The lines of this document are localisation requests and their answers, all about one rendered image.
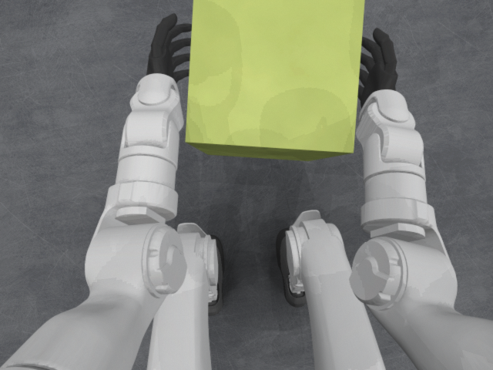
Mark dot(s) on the robot right hand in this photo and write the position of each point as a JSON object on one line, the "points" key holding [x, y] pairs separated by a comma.
{"points": [[381, 68]]}

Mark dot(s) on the robot right upper arm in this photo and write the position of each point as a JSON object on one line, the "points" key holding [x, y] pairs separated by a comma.
{"points": [[411, 289]]}

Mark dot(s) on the robot foot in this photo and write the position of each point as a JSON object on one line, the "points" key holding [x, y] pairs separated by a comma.
{"points": [[214, 307], [297, 299]]}

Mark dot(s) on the robot right forearm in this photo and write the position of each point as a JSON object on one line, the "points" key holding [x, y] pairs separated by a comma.
{"points": [[394, 176]]}

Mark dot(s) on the left robot foot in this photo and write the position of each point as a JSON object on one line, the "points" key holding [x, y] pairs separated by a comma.
{"points": [[214, 307]]}

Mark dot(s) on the robot left hand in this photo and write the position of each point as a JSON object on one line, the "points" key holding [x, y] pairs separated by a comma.
{"points": [[161, 58]]}

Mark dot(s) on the robot left forearm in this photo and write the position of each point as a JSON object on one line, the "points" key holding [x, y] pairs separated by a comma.
{"points": [[144, 192]]}

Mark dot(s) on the right robot foot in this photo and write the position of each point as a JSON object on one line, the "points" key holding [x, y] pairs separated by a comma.
{"points": [[297, 299]]}

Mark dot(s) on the carton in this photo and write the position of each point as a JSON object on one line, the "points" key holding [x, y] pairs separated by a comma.
{"points": [[274, 79]]}

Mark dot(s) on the robot left upper arm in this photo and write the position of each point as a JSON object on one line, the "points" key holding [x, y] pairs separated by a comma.
{"points": [[129, 270]]}

